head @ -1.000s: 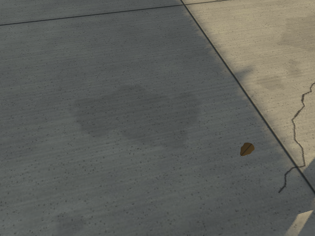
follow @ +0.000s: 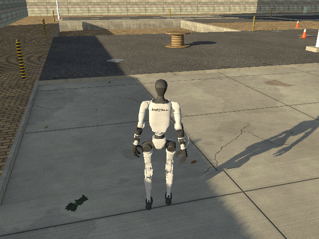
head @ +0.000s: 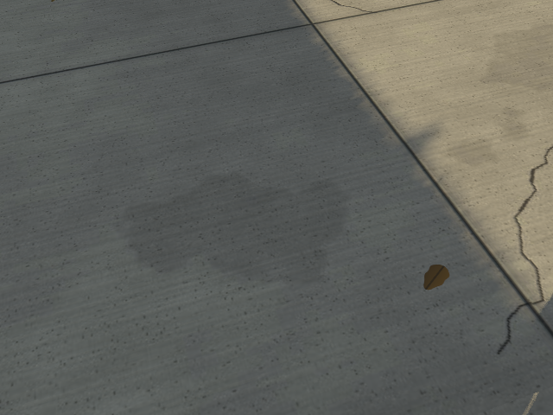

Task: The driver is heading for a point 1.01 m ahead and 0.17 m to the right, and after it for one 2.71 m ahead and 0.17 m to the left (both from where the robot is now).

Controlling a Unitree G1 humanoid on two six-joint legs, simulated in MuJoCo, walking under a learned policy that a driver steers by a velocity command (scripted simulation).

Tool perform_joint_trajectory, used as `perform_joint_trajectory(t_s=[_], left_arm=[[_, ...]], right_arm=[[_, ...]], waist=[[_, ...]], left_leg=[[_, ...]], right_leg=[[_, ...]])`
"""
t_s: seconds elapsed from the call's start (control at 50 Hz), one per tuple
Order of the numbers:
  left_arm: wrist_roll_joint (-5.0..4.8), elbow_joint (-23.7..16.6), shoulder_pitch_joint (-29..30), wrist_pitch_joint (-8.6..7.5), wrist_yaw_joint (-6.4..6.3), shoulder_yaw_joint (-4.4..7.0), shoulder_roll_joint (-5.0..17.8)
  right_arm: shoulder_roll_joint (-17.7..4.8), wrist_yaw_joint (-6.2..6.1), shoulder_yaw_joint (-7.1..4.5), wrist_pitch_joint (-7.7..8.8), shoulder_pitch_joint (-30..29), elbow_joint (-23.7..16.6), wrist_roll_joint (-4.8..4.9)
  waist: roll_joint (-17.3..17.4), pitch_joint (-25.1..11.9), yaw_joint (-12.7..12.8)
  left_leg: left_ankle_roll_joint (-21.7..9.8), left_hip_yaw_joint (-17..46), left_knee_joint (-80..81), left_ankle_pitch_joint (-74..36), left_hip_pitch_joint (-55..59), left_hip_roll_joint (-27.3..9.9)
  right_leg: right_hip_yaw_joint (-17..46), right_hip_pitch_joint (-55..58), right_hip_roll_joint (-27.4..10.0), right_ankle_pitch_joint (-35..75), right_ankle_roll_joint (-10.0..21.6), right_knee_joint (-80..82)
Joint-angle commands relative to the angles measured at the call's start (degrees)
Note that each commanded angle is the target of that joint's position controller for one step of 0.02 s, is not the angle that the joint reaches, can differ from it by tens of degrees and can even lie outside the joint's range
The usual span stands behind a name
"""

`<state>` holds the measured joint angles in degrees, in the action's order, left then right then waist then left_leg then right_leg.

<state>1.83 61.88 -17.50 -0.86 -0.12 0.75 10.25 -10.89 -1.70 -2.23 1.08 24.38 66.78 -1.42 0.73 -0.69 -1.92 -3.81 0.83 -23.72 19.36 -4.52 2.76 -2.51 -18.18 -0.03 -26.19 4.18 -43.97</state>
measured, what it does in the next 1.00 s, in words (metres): walks ahead: right foot, then left foot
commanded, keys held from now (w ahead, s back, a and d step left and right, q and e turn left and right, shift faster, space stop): w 1.00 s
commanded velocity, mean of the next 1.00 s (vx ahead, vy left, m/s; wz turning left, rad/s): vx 0.46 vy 0.00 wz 0.00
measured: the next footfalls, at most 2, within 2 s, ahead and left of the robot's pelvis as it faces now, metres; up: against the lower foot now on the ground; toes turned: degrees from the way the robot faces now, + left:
right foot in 0.08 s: +0.09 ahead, -0.12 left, +0.00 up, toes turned -3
left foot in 0.54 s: +0.35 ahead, +0.03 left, +0.00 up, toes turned +4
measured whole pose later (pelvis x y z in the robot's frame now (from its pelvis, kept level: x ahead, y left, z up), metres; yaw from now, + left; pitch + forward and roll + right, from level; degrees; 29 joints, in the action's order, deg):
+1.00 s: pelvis +0.50 -0.07 -0.03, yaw +1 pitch +0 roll +4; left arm 1.6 49.8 1.0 -2.8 2.8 3.1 12.8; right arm -11.5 -1.2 -1.8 6.4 25.0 61.8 -2.6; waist -2.8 3.7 -5.8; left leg -2.6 -4.4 -25.8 30.9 5.2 5.4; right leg -1.0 -27.1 -4.6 16.9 4.0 -24.6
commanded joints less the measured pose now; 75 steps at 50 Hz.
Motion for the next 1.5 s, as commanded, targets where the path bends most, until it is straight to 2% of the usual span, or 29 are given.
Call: perform_joint_trajectory(t_s=[0.02, 0.08, 0.12, 0.16, 0.18, 0.24, 0.38, 0.5, 0.52, 0.54, 0.56, 0.58, 0.62, 0.66, 0.74, 0.88, 0.98, 1.02, 1.06, 1.08, 1.1, 1.12, 1.14, 1.16, 1.18, 1.22, 1.34, 1.42, 1.5], left_arm=[[-0.81, -5.65, 4.51, -2.20, 0.88, 1.29, 3.97], [-1.02, -0.02, -12.09, -2.23, 0.47, 2.50, 3.74], [-0.39, 2.68, -24.94, -2.22, -0.25, 4.44, 12.75], [-0.51, -1.58, -10.80, -2.15, -0.21, 3.19, 8.30], [-0.56, -2.65, -7.73, -2.77, -0.02, 2.96, 7.76], [-0.84, -1.66, -9.25, -4.47, -0.41, 1.71, 4.64], [-1.08, -0.47, -12.42, -5.12, -0.87, 1.09, 5.86], [-0.23, -1.00, -8.97, -5.13, -0.90, 1.39, 6.58], [-0.37, -1.35, -7.06, -4.92, -0.75, 1.64, 7.36], [-0.81, -2.34, -5.82, -4.93, -0.51, 1.62, 6.86], [-0.11, -3.00, -12.44, -4.98, -0.33, 0.99, 0.82], [-1.51, -3.45, -12.30, -4.98, -0.23, 1.70, 3.83], [-1.39, -5.51, -2.07, -4.88, -0.11, 3.15, 8.27], [-0.04, -5.54, -1.17, -3.04, 0.46, 3.16, 5.25], [0.86, -9.51, 7.09, -0.24, 1.73, 2.97, 3.71], [-0.33, -13.64, 18.54, -2.28, 3.12, 3.00, 4.42], [-0.25, -15.99, 24.22, -2.72, 2.78, 3.18, 6.83], [0.30, -14.31, 19.61, -3.62, 2.53, 3.18, 7.29], [1.49, -6.48, -1.45, -4.44, 2.11, 4.46, 9.59], [2.00, -4.06, -8.13, -4.43, 2.38, 5.57, 13.64], [1.40, -3.90, -13.08, -4.70, 2.78, 5.38, 14.58], [-0.74, -4.39, -14.31, -3.83, 2.83, 6.15, 15.80], [-0.27, -6.49, -7.73, -3.33, 1.52, 5.28, 12.71], [-0.16, -7.71, 0.54, -3.52, 0.83, 4.01, 8.15], [-0.02, -7.66, 1.36, -4.05, -0.09, 3.98, 9.78], [-0.84, -5.23, -2.14, -5.19, -0.29, 3.19, 7.29], [-1.19, -4.40, -3.65, -5.32, 0.27, 2.60, 6.63], [-1.27, -2.56, -7.95, -4.78, 0.00, 2.62, 7.84], [-0.30, -1.83, -7.70, -4.07, -0.50, 2.99, 9.29]], right_arm=[[-7.52, 0.04, -1.50, 1.57, -1.40, -2.62, 0.27], [-6.66, 0.29, -1.27, 2.18, -4.46, -3.91, 0.56], [-2.38, 1.48, -0.29, 2.98, -5.16, -7.73, 0.13], [-4.33, 2.65, -0.67, 2.94, -8.48, -8.72, -0.72], [-2.97, 3.04, -0.37, 3.21, -7.70, -8.27, -0.12], [-3.16, 3.42, -0.66, 2.19, -6.93, -8.08, -0.47], [-1.65, 3.76, 0.36, 0.92, -24.31, -15.46, 0.51], [-6.33, 2.76, -1.79, 1.83, -9.94, -10.86, -0.34], [-7.32, 2.51, -2.53, 2.45, -1.49, -8.00, -0.39], [-11.75, 2.06, -3.92, 2.92, 6.61, -6.05, -1.25], [-14.85, 2.32, -4.35, 3.18, 5.85, -6.47, -1.52], [-12.73, 2.58, -4.01, 2.96, 3.43, -7.36, 0.46], [-7.45, 2.90, -2.72, 4.00, -6.95, -10.07, 0.84], [-5.96, 2.31, -1.94, 4.98, -5.94, -9.13, 0.56], [-9.04, 1.28, -2.08, 5.76, -3.42, -8.19, 0.65], [-6.82, 1.87, -0.91, 7.16, -1.56, -7.08, 0.79], [-7.50, -0.25, -0.59, 4.86, 5.43, -5.02, -1.78], [-8.42, -0.85, -0.78, 3.89, 7.44, -4.56, -2.01], [-9.15, -0.79, -1.18, 2.95, 5.10, -4.98, -0.72], [-5.99, -0.51, -1.06, 3.18, 5.27, -5.35, 0.56], [-3.06, -1.03, -0.76, 3.53, 12.84, -5.08, 3.29], [-6.77, -1.33, -0.87, 3.85, 10.25, -6.46, 4.06], [-8.31, -0.92, -1.23, 4.18, 1.00, -8.69, 2.56], [-8.87, 0.27, -1.65, 4.32, -6.24, -9.50, 0.70], [-7.33, 1.49, -1.78, 3.66, -4.97, -10.12, -0.02], [-4.37, 2.63, -1.42, 1.72, -4.66, -9.03, -2.09], [-1.94, 3.58, 0.13, 2.11, -17.41, -13.84, -0.24], [-3.58, 3.32, -0.07, 2.18, -23.29, -16.18, 0.18], [-5.28, 2.77, -1.31, 3.18, -16.49, -14.50, -0.24]], waist=[[5.07, 9.93, 1.93], [-0.08, 6.13, 9.37], [-21.00, 1.87, 11.41], [-4.24, 10.76, 4.80], [-2.22, 10.27, 3.06], [-3.92, 7.92, 1.20], [-6.96, 8.60, 3.51], [-5.47, 1.79, -3.30], [-4.90, -0.71, -7.29], [-0.09, -3.55, -11.05], [10.72, -7.25, -3.82], [10.37, -7.34, -4.15], [0.02, 3.69, -0.83], [-2.72, 5.59, 2.57], [0.26, 7.58, 3.54], [1.31, 7.21, -0.51], [0.85, 11.44, -4.55], [-1.48, 8.97, -3.63], [-4.64, 0.47, 5.85], [-10.02, -4.07, 7.45], [-15.95, -14.55, 4.18], [-14.94, -21.75, 8.85], [-9.72, -13.18, 8.16], [-3.09, -3.78, 5.96], [-8.22, -1.73, 3.18], [-4.00, 1.69, 0.74], [-5.41, 4.09, 1.19], [-4.53, 5.43, 2.62], [-3.46, 2.88, -1.27]], left_leg=[[-9.12, 17.33, 14.40, 9.87, -6.35, -16.07], [-5.31, 6.71, 0.18, 2.32, -23.31, -8.43], [-1.82, -2.99, -34.66, 12.35, -37.41, 2.39], [-2.86, 1.55, -43.96, 1.90, -39.30, -5.01], [-2.28, 1.73, -42.29, -2.66, -36.61, -6.49], [-0.10, -0.50, -37.51, -7.43, -32.59, -7.01], [1.52, -7.66, -14.09, -16.76, -23.97, -1.94], [-5.21, -7.73, -15.36, -9.31, -8.47, 1.10], [-6.36, -6.61, -9.63, -10.83, 0.42, 0.95], [-9.06, 3.60, -1.92, -6.80, 9.41, -7.12], [-13.81, 23.49, -2.53, -11.77, 19.63, -21.19], [-19.55, 37.49, 6.80, -6.02, 20.25, -23.97], [-15.84, 24.71, 10.19, -9.74, 5.54, -20.89], [-13.63, 17.46, 11.81, -16.11, -2.91, -18.10], [-11.11, 7.76, 15.75, -24.35, -5.61, -13.88], [-6.52, 1.70, 12.56, -10.74, -7.18, -8.73], [-6.40, 3.74, -0.43, -12.78, 6.97, -11.15], [-6.51, 3.58, -10.46, -18.47, 9.42, -9.83], [-5.77, 0.39, -35.21, -22.60, 1.29, -6.23], [-4.25, -2.65, -56.28, 8.20, -13.01, -0.14], [-3.13, 2.25, -70.52, 25.20, -31.52, 1.27], [-3.17, 3.76, -73.83, 21.15, -42.10, 0.12], [-2.25, 2.10, -65.33, 8.02, -45.68, -3.33], [-1.64, 1.83, -57.44, -0.11, -40.84, -5.81], [-0.16, 2.08, -52.54, -2.67, -36.21, -6.33], [2.41, 1.83, -44.65, -2.17, -28.58, -7.82], [1.74, -3.66, -19.58, -16.16, -23.85, -6.89], [-0.30, -4.20, -12.77, -17.89, -24.12, -5.61], [-3.20, -5.67, -6.76, -10.69, -13.99, -2.05]], right_leg=[[0.32, -6.02, -1.93, 2.85, -0.15, 4.77], [-2.50, 23.52, 2.87, 8.93, -0.44, 16.62], [40.51, 29.43, -21.15, -18.59, 7.03, 37.86], [33.80, 17.14, -19.76, -14.81, 7.84, 37.01], [27.25, 14.85, -16.98, -5.09, 6.91, 37.17], [15.83, 15.05, -12.50, 16.60, 5.20, 36.62], [3.94, 11.53, -7.40, 43.31, 3.73, 35.93], [1.28, 16.52, -10.58, 71.03, 4.30, 15.38], [1.41, 13.14, -9.67, 66.54, 4.08, 4.34], [-0.24, 5.09, -5.83, 50.27, 3.15, -13.69], [0.29, -9.66, 2.86, -4.61, 2.14, -33.86], [5.06, -21.64, 4.61, -3.28, 2.29, -39.56], [7.21, -21.02, -2.49, 7.13, 1.89, -31.04], [7.29, -14.17, -4.53, 7.31, 0.19, -24.04], [2.75, -13.18, -4.65, 13.83, -2.35, -10.12], [0.11, -5.33, -3.45, 48.44, -0.40, 12.69], [1.76, -13.88, -4.98, 42.55, -0.15, 22.12], [1.58, -8.28, -4.43, 41.19, 0.14, 26.69], [-0.12, 14.91, -3.88, 44.24, 1.60, 29.92], [5.07, 28.53, -10.54, 60.39, 3.46, 21.69], [12.73, 50.11, -21.23, 83.87, 5.46, 2.42], [23.25, 54.84, -25.99, 61.40, 12.39, 7.88], [23.16, 42.16, -23.57, 32.20, 13.18, 19.46], [19.14, 28.14, -17.47, 23.80, 8.57, 26.45], [20.60, 20.29, -20.36, 30.36, 11.08, 27.74], [16.16, 10.49, -17.06, 40.18, 10.44, 29.26], [5.02, 7.90, -9.29, 43.46, 7.26, 33.29], [5.98, 15.29, -12.21, 41.03, 6.92, 33.34], [3.74, 19.66, -12.09, 54.48, 5.22, 20.66]])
